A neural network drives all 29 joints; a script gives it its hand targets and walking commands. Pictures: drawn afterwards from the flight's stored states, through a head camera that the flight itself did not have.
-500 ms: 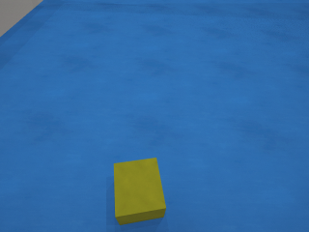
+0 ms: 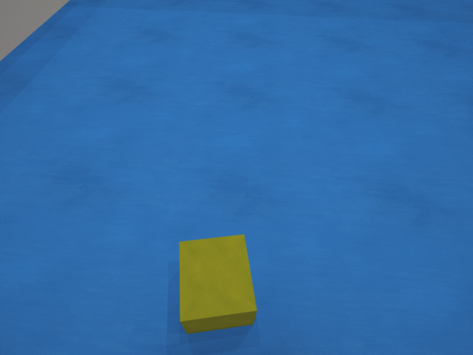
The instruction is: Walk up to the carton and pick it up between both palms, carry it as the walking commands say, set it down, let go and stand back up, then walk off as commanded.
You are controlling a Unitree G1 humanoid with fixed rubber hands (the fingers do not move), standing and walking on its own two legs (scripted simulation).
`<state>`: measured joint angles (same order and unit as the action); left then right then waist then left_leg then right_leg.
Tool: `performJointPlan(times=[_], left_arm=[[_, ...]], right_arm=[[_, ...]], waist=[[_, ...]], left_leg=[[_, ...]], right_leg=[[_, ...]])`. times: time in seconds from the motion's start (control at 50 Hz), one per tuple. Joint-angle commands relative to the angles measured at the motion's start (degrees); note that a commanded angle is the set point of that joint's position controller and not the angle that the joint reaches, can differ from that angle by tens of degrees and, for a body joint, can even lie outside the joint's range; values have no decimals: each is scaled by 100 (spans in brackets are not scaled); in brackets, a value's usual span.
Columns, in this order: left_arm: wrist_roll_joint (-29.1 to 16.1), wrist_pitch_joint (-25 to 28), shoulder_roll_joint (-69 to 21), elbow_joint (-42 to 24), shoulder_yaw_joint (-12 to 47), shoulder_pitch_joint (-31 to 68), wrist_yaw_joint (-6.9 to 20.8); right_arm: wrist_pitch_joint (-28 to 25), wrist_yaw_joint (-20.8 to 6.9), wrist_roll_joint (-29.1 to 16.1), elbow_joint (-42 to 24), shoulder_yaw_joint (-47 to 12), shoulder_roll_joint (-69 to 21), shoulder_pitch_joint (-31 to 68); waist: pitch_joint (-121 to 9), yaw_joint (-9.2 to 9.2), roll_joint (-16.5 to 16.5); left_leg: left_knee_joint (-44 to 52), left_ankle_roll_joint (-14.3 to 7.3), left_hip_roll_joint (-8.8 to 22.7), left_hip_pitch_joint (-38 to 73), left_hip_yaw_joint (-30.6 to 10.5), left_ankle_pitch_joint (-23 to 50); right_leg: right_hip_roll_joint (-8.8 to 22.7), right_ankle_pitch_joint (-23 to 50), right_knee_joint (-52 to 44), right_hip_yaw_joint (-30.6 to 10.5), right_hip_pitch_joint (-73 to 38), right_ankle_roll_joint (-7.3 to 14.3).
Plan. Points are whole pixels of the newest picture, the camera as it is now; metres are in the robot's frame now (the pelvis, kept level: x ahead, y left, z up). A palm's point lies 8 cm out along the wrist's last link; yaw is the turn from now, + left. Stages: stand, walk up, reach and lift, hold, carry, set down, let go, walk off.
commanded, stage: walk up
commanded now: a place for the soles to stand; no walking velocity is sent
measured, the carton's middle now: (216, 283) +0.46 +0.08 -0.67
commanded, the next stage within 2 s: reach and lift in 0.86 s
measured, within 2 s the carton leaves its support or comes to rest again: neither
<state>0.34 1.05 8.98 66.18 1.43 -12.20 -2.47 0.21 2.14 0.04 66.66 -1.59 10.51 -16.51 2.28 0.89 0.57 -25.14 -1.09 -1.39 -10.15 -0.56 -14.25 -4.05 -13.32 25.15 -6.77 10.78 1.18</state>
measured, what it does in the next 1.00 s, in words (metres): stands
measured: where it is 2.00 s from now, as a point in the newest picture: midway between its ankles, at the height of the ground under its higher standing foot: outside the picture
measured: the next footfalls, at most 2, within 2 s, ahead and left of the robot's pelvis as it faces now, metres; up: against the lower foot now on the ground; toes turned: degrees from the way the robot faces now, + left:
none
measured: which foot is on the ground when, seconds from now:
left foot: down 0.00-1.00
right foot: down 0.00-1.00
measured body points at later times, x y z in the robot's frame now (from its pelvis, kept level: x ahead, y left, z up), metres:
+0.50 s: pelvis -0.01 +0.01 +0.00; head +0.00 +0.02 +0.45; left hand +0.00 +0.23 -0.17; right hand -0.04 -0.21 -0.16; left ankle -0.01 +0.11 -0.74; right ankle +0.00 -0.11 -0.74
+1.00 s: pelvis -0.03 +0.02 -0.02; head +0.01 +0.02 +0.43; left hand +0.05 +0.25 -0.17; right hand +0.06 -0.21 -0.17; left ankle -0.01 +0.11 -0.74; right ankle +0.00 -0.11 -0.74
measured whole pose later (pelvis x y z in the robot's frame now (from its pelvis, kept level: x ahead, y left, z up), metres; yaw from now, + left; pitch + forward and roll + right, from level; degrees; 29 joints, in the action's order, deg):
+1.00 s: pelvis -0.03 +0.02 -0.02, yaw +0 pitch +3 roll -1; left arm -5.8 -11.2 11.5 53.9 4.4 -6.6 -2.8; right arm 11.5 2.2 -4.7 51.3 -3.7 11.8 -9.1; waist 1.2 -1.9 0.6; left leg -38.0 -2.9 -1.7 -23.3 1.2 -17.7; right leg -0.7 -22.3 39.3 -1.9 24.5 1.5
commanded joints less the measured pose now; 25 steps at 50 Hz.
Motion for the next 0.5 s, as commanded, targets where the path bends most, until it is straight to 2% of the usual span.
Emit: performJointPlan(times=[0.0, 0.02, 0.08, 0.12, 0.16, 0.18, 0.22, 0.26, 0.28, 0.32, 0.34, 0.36, 0.4, 0.42, 0.46, 0.48], left_arm=[[-3, 45, 643, -158, -97, -183, -47], [1, 45, 675, -164, -121, -154, -49], [7, 64, 631, -149, -96, -156, -41], [21, 44, 621, -97, -72, -175, -41], [-15, 36, 561, -96, -81, -189, -55], [-8, 37, 591, -91, -90, -186, -43], [-7, 22, 586, -43, -49, -202, -37], [-13, 35, 628, -25, -106, -191, -40], [-33, 20, 724, -9, -99, -130, -40], [-34, 16, 613, -15, -76, -140, -23], [-24, 5, 560, -5, -74, -171, -21], [-25, -1, 596, 34, -39, -145, -24], [-31, 9, 516, 8, -56, -213, -25], [-27, 3, 538, 45, -54, -223, -21], [-33, -10, 590, 5, -52, -163, -39], [-20, -5, 567, -1, -55, -181, -43]], right_arm=[[-5, 39, -3, -7, 82, 599, -483], [-18, 41, 12, 9, 101, 614, -407], [-44, 36, -21, 14, 63, 588, -430], [-24, 39, -22, 33, 67, 610, -412], [-28, 41, 13, 47, 62, 552, -397], [-21, 47, -24, 49, 66, 613, -519], [-36, 40, -31, 85, 66, 601, -518], [-34, 36, -11, 130, 72, 573, -502], [-56, 35, -38, 44, 21, 453, -435], [-93, 59, -42, 19, 24, 573, -412], [-95, 59, -26, 25, 26, 568, -307], [-92, 61, -29, -2, 39, 655, -392], [-95, 50, -26, -10, 30, 574, -321], [-82, 47, -30, 9, 29, 563, -412], [-84, 70, -46, 51, 12, 528, -429], [-88, 81, -47, 16, 27, 594, -465]], waist=[[27, 21, -207], [5, -47, -252], [65, -7, -172], [124, -17, -198], [251, -19, -58], [232, -11, -89], [366, 17, -252], [335, -11, -56], [210, 46, -155], [119, -9, -20], [63, -58, -60], [69, -6, -163], [107, -68, 79], [117, -40, 19], [109, -34, 84], [55, -43, -18]], left_leg=[[427, -77, 656, 128, -474, 525], [411, -110, 655, 35, -509, 553], [472, -106, 717, 114, -507, 710], [455, -119, 687, 19, -524, 471], [501, -88, 669, -37, -505, 503], [456, -110, 664, -52, -532, 430], [471, -122, 696, 40, -562, 405], [481, -128, 666, -41, -506, 275], [499, -124, 733, 84, -581, 494], [600, -106, 789, -15, -692, 672], [587, -126, 743, -40, -646, 462], [591, -143, 746, -99, -666, 470], [598, -145, 745, -108, -644, 378], [630, -122, 745, -120, -634, 240], [699, -150, 782, -143, -726, 410], [670, -147, 798, -118, -747, 386]], right_leg=[[835, 486, -587, -636, 305, 97], [803, 481, -576, -560, 197, 82], [773, 732, -502, -529, 237, 92], [767, 409, -549, -567, 314, 103], [817, 490, -525, -568, 371, 90], [813, 390, -546, -621, 323, 124], [810, 151, -666, -638, 544, 61], [810, 64, -663, -658, 445, 49], [771, 222, -616, -559, 472, 56], [726, 575, -394, -448, 239, 47], [692, 480, -390, -405, 199, 36], [708, 469, -359, -411, 220, 63], [709, 425, -405, -487, 223, 62], [723, 331, -349, -480, 259, 56], [725, 351, -350, -443, 268, 48], [701, 376, -357, -422, 225, 41]])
